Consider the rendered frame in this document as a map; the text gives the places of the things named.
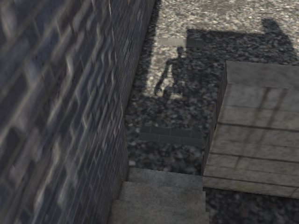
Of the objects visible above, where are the stairs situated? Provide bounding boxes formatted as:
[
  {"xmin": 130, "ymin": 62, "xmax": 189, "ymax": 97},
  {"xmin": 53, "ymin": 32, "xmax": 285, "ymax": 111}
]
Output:
[{"xmin": 107, "ymin": 167, "xmax": 209, "ymax": 224}]

